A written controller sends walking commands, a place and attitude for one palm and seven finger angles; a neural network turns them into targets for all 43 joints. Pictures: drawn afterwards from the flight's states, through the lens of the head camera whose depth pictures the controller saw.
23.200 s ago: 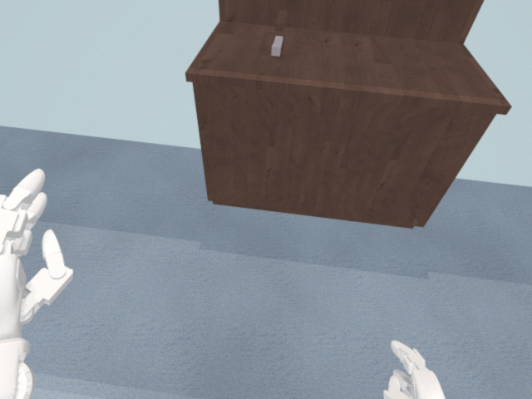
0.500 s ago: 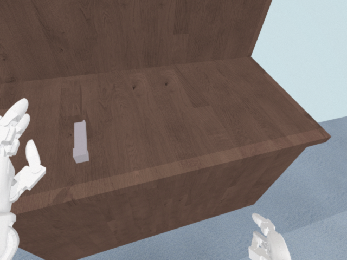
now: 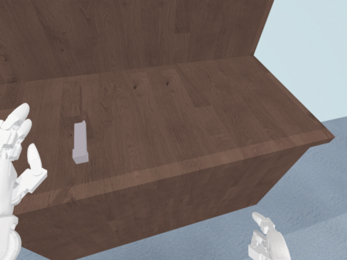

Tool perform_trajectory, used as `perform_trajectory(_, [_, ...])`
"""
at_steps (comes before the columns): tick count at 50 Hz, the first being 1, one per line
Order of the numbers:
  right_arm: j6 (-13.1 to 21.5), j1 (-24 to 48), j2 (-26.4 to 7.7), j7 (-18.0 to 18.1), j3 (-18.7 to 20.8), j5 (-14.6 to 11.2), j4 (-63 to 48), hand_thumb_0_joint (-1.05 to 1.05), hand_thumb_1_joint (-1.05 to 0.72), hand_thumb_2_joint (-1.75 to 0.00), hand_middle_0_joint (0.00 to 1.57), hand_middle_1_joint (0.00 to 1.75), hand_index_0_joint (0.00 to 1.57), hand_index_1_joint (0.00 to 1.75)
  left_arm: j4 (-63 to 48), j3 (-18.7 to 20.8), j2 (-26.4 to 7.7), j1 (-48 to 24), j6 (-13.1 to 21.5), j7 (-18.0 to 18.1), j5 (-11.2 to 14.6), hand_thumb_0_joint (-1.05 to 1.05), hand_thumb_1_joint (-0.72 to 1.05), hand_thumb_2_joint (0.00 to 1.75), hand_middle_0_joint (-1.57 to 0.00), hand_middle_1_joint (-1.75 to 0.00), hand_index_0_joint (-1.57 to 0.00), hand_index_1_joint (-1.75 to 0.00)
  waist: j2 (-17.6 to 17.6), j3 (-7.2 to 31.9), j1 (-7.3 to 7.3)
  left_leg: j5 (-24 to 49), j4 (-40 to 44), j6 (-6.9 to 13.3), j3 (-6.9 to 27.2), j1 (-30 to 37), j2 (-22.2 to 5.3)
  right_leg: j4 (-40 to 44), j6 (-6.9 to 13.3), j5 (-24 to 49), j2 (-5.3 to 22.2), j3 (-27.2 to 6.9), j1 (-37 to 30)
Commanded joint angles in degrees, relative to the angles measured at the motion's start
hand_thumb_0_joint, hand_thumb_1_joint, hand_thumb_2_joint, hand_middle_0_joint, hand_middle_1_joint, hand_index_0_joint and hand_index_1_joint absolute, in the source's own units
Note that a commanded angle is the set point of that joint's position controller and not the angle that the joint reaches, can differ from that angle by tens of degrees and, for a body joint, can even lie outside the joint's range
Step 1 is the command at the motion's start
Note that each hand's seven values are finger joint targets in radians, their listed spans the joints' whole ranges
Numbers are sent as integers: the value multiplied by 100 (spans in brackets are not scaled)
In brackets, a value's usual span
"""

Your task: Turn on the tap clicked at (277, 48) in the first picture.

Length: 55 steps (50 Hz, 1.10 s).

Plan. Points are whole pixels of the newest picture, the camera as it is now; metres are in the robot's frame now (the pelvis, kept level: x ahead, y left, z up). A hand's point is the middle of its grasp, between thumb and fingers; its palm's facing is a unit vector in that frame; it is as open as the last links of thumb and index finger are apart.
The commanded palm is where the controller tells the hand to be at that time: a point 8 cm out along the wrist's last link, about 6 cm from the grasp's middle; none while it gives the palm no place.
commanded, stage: look again from close up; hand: left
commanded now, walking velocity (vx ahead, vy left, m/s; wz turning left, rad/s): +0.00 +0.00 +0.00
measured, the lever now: (80, 155) +0.32 +0.25 +0.05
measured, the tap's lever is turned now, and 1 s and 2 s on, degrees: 0 0 0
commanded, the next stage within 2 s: shuffle to correct the standing spot in 0.10 s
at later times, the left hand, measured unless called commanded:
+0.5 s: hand (46, 170) +0.22 +0.24 +0.16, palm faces +0.36 -0.86 -0.35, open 7.4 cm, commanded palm +0.16 +0.27 +0.17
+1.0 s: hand (72, 176) +0.22 +0.20 +0.15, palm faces +0.37 -0.85 -0.38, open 7.4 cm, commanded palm +0.16 +0.24 +0.17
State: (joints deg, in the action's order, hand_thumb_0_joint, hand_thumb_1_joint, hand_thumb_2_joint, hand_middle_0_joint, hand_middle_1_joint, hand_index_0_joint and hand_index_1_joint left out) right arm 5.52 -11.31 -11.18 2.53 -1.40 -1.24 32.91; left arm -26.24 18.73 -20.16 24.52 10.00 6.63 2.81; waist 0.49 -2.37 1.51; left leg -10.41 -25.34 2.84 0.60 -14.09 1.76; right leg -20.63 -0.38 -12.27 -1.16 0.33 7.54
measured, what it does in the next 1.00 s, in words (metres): stands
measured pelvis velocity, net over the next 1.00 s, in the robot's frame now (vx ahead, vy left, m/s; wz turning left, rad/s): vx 0.00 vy -0.04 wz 0.00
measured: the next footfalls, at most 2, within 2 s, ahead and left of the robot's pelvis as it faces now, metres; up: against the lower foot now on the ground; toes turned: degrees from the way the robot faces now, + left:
none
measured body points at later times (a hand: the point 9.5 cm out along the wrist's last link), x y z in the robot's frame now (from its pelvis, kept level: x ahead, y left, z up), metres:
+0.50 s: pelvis +0.00 +0.00 +0.00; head +0.02 +0.02 +0.45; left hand +0.19 +0.29 +0.18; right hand +0.18 -0.22 -0.07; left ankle +0.03 +0.08 -0.74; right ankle -0.01 -0.13 -0.74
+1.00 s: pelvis +0.00 -0.04 -0.01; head +0.02 -0.04 +0.44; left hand +0.19 +0.24 +0.17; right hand +0.18 -0.29 -0.09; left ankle +0.03 +0.08 -0.74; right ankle -0.01 -0.13 -0.74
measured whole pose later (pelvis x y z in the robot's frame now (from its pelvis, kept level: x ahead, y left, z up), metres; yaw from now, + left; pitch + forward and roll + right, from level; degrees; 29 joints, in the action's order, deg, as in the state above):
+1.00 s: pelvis +0.00 -0.04 -0.01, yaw +0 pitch +0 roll -2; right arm 3.1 -11.6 -14.1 3.1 0.7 -2.1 33.4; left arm -27.5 18.7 -20.4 27.8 7.3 7.3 4.6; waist -2.2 -1.9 0.1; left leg -13.5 -30.7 -0.1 2.6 -16.8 -1.9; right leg -24.0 3.2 -14.4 -5.1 2.0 9.2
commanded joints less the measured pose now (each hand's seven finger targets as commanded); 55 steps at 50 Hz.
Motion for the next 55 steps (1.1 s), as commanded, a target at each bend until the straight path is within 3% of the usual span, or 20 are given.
perform_trajectory(1, [295,544,-720,58,289,17,-847,0,-90,-90,20,30,20,30,-1207,594,-898,-363,359,91,12,0,90,90,-20,-30,-20,-30,-310,810,-65,223,497,-56,596,389,-633,245,154,705,447,-299,-42])
perform_trajectory(5, [319,609,-683,72,296,-33,-876,0,-90,-90,20,30,20,30,-1322,742,-1060,-294,340,116,12,0,90,90,-20,-30,-20,-30,-408,871,-53,397,489,-72,604,527,-675,211,158,800,485,-327,-35])
perform_trajectory(8, [313,513,-714,58,303,3,-871,0,-90,-90,20,30,20,30,-1269,599,-919,-324,354,81,14,0,90,90,-20,-30,-20,-30,-361,839,-60,400,536,-80,624,445,-686,182,148,799,436,-288,-66])
perform_trajectory(10, [325,585,-695,77,304,-34,-873,0,-90,-90,20,30,20,30,-1408,775,-1106,-319,353,121,-1,0,90,90,-20,-30,-20,-30,-524,893,-53,554,545,-99,643,529,-715,139,148,820,451,-253,-93])
perform_trajectory(11, [302,523,-694,74,274,5,-852,0,-90,-90,20,30,20,30,-1310,610,-929,-275,352,91,25,0,90,90,-20,-30,-20,-30,-468,851,-66,508,633,-109,658,492,-718,132,123,741,364,-178,-60])
perform_trajectory(15, [305,562,-644,90,285,-20,-883,0,-90,-90,20,30,20,30,-1363,767,-1104,-371,328,94,42,0,90,90,-20,-30,-20,-30,-626,760,-67,473,871,-260,797,598,-881,151,95,449,257,-141,54])
perform_trajectory(16, [277,486,-683,70,279,17,-857,0,-90,-90,20,30,20,30,-1310,565,-889,-430,327,54,60,0,90,90,-20,-30,-20,-30,-664,706,-94,367,984,-280,846,537,-893,107,78,328,168,-80,97])
perform_trajectory(20, [296,513,-636,39,323,-19,-919,0,-90,-90,20,30,20,30,-1440,722,-1048,-376,311,61,63,0,90,90,-20,-30,-20,-30,-710,824,-87,392,908,-306,820,680,-994,174,80,283,190,-88,116])
perform_trajectory(21, [267,470,-662,21,315,13,-917,0,-90,-90,20,30,20,30,-1328,593,-907,-316,296,35,85,0,90,90,-20,-30,-20,-30,-694,795,-93,270,956,-275,811,585,-997,160,53,230,144,-46,121])
perform_trajectory(27, [250,500,-633,-20,369,-18,-1006,0,-90,-90,20,30,20,30,-1444,696,-1009,-346,253,40,108,0,90,90,-20,-30,-20,-30,-706,807,-96,-140,835,-173,808,445,-1082,192,74,226,197,-131,125])
perform_trajectory(33, [181,463,-659,-30,380,-14,-976,0,-90,-90,20,30,20,30,-1408,717,-1010,-233,197,15,173,0,90,90,-20,-30,-20,-30,-439,937,-109,431,258,-121,550,459,-977,204,121,726,298,-258,202])
perform_trajectory(35, [187,527,-646,-5,400,-58,-981,0,-90,-90,20,30,20,30,-1549,878,-1182,-173,163,35,189,0,90,90,-20,-30,-20,-30,-468,1022,-110,811,57,-115,500,601,-987,137,164,968,383,-342,257])
perform_trajectory(36, [158,484,-667,-19,366,-20,-947,0,-90,-90,20,30,20,30,-1441,712,-987,-152,160,25,203,0,90,90,-20,-30,-20,-30,-482,1027,-121,741,-5,-105,458,484,-919,165,159,963,384,-350,201])
perform_trajectory(40, [160,589,-661,38,354,-93,-922,0,-90,-90,20,30,20,30,-1435,841,-1120,53,94,140,189,0,90,90,-20,-30,-20,-30,-360,976,-103,390,-349,-121,349,343,-640,293,287,1227,735,-776,139])
perform_trajectory(44, [99,602,-680,63,337,-82,-930,0,-90,-90,20,30,20,30,-1227,800,-1069,32,57,172,192,0,90,90,-20,-30,-20,-30,128,691,-89,120,-652,-124,286,139,-456,465,172,1196,937,-1025,358])
perform_trajectory(48, [68,641,-726,76,344,-71,-882,0,-90,-90,20,30,20,30,-1309,780,-1078,-81,102,213,169,0,90,90,-20,-30,-20,-30,123,709,-83,332,-670,-80,288,145,-442,321,177,1487,1044,-989,247])
perform_trajectory(52, [104,672,-726,95,358,-69,-882,0,-90,-90,20,30,20,30,-1509,753,-1091,-215,121,226,145,0,90,90,-20,-30,-20,-30,-127,853,-76,920,-274,-13,380,540,-596,43,124,1573,770,-670,139])
perform_trajectory(53, [437,-185,-816,142,552,125,-743,0,-90,-90,20,30,20,30,-2291,4027,-5448,-5552,686,177,-609,0,90,90,-20,-30,-20,-30,1365,-259,125,643,-1039,-132,-343,-497,-201,966,-681,3334,653,-998,935])
perform_trajectory(54, [486,254,-356,67,248,48,-551,0,-90,-90,20,30,20,30,760,1800,-2158,-2642,509,-63,-213,0,90,90,-20,-30,-20,-30,1246,818,60,519,-900,-109,-94,-113,259,64,-32,3498,937,-961,205])
perform_trajectory(55, [483,518,-654,-40,475,-119,-833,0,-90,-90,20,30,20,30,666,1029,-1143,-1664,430,-51,-31,0,90,90,-20,-30,-20,-30,-150,965,202,831,-239,-129,-75,384,-150,-364,203,3518,1073,-1243,-55])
